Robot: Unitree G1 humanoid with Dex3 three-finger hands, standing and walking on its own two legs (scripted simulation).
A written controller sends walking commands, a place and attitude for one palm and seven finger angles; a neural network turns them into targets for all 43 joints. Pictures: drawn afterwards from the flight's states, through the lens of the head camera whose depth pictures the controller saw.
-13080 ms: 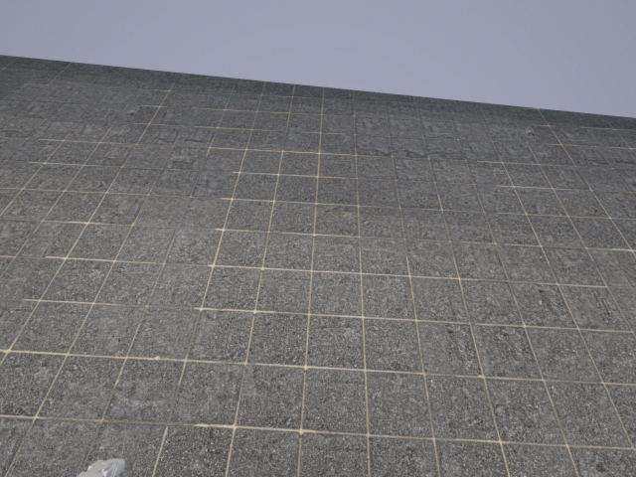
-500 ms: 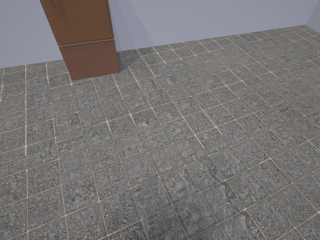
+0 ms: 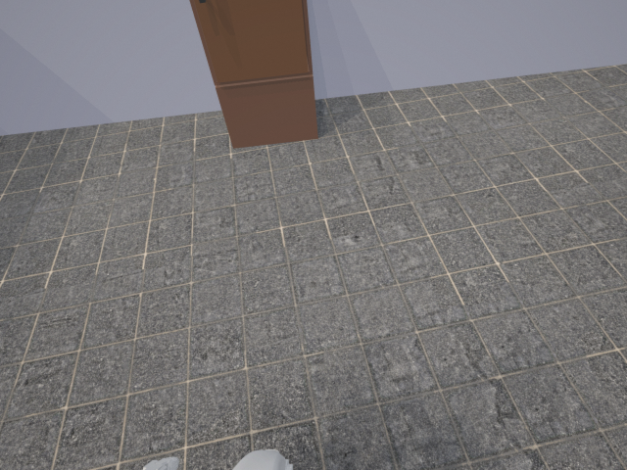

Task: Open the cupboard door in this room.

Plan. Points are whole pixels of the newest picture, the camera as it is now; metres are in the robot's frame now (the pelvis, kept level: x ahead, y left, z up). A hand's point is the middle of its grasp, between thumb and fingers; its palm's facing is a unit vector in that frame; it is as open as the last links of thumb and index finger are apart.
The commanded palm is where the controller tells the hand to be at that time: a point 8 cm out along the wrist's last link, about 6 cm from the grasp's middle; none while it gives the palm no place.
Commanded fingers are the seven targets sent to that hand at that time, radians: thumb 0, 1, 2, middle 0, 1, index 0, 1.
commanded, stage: turn or walk to find it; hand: left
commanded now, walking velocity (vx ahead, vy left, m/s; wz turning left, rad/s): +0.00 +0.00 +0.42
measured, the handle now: out of the picture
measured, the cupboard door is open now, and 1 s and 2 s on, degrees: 0 0 0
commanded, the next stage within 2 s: stand and wait in 0.04 s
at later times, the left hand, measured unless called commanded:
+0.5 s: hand out of the picture -0.08 +0.22 -0.18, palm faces +0.19 -0.96 -0.22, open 7.4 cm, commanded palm none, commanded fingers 0.00 0.90 0.90 -0.20 -0.30 -0.20 -0.30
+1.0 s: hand out of the picture -0.08 +0.23 -0.19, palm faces +0.30 -0.93 -0.20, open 7.4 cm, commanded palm none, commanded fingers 0.00 0.90 0.90 -0.20 -0.30 -0.20 -0.30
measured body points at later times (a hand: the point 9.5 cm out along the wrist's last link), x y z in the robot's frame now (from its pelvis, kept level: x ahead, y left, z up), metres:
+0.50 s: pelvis -0.02 +0.03 +0.00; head -0.01 +0.04 +0.45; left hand -0.09 +0.27 -0.16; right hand +0.12 -0.17 -0.14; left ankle -0.05 +0.15 -0.74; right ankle -0.03 -0.10 -0.71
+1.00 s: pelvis -0.07 +0.03 -0.01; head -0.05 +0.06 +0.44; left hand -0.10 +0.28 -0.18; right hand +0.04 -0.20 -0.15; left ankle -0.11 +0.14 -0.74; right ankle -0.01 -0.10 -0.73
